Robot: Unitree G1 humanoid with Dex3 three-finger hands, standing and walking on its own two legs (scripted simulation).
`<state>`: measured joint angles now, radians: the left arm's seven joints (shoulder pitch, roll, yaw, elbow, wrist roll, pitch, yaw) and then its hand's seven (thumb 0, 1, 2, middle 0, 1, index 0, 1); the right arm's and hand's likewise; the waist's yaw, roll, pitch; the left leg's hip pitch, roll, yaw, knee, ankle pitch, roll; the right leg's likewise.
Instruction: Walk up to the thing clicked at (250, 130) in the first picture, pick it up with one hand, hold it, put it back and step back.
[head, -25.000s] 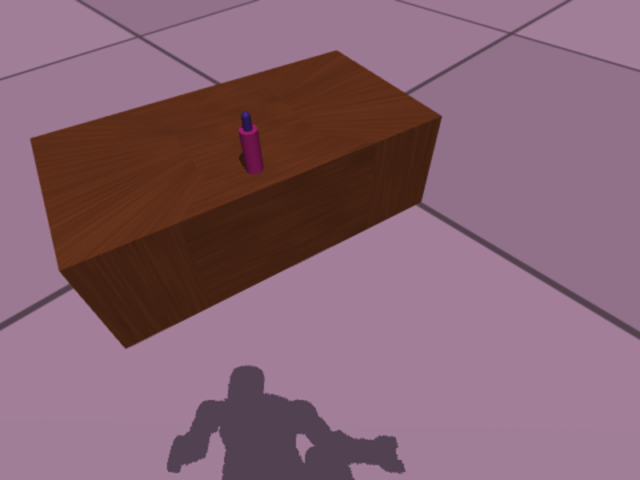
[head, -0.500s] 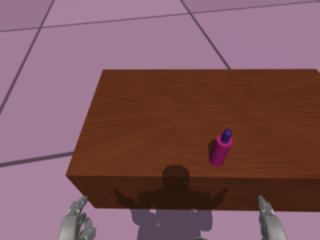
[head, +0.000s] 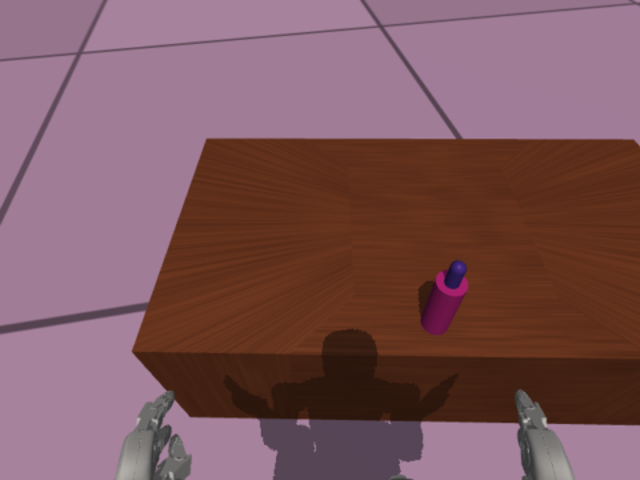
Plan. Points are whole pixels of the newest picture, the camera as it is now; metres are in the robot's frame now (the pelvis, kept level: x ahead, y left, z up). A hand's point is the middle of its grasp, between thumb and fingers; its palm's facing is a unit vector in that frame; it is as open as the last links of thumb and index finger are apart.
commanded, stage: stand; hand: right
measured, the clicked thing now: (445, 296) +0.47 -0.21 -0.17
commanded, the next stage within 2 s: none
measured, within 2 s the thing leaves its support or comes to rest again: neither
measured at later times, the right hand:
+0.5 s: hand out of the picture +0.07 -0.26 -0.12, palm faces -0.02 +0.93 -0.36, open 8.4 cm
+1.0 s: hand out of the picture +0.03 -0.25 -0.11, palm faces -0.03 +0.94 -0.34, open 7.4 cm
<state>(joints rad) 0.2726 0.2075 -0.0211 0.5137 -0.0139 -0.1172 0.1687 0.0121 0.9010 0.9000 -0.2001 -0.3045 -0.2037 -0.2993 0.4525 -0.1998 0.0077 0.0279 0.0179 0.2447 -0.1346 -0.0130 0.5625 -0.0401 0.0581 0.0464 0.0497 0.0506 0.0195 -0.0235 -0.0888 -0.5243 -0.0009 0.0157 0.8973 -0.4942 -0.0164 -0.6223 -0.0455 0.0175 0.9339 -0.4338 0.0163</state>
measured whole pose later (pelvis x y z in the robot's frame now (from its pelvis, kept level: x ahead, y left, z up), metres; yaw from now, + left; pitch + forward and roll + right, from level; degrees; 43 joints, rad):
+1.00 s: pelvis -0.02 -0.01 +0.05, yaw +0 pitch -4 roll +0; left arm 0.12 0.33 0.02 1.17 0.02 0.00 0.00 0.00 0.91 0.90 -0.20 -0.30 -0.20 -0.30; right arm 0.18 -0.32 -0.01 1.12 -0.03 -0.01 -0.01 0.00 -0.90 -0.90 0.21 0.30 0.20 0.30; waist 0.01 0.00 0.05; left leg -0.09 0.04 0.00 0.39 -0.23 -0.03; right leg -0.16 -0.01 -0.01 0.38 -0.15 0.00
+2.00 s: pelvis +0.01 +0.00 +0.06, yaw -1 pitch -2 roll +0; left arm 0.10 0.33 0.00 1.16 0.01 -0.01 0.00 0.00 0.91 0.90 -0.20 -0.30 -0.20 -0.30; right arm 0.13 -0.34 0.00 1.14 -0.02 -0.01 -0.01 0.00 -0.90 -0.90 0.21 0.30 0.20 0.30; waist 0.00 0.00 0.05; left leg -0.05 0.02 0.01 0.31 -0.22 -0.02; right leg -0.13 -0.02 0.00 0.32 -0.15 0.02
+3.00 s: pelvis -0.07 +0.06 +0.04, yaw -1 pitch -1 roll -2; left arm 0.03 0.40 0.06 0.90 0.01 0.08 0.04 0.00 0.91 0.90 -0.20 -0.30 -0.20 -0.29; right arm 0.18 -0.34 -0.05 0.97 -0.04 0.04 -0.01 0.00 -0.90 -0.90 0.21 0.30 0.20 0.30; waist -0.02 -0.07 0.18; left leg -0.24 -0.03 0.00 0.60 -0.35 0.05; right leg -0.51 0.13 0.18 1.07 -0.49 -0.02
